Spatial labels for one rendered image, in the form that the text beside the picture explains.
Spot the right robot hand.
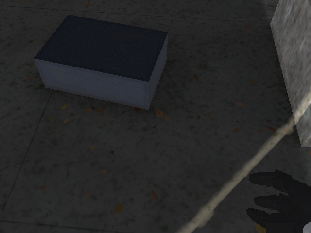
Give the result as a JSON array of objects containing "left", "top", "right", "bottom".
[{"left": 246, "top": 170, "right": 311, "bottom": 233}]

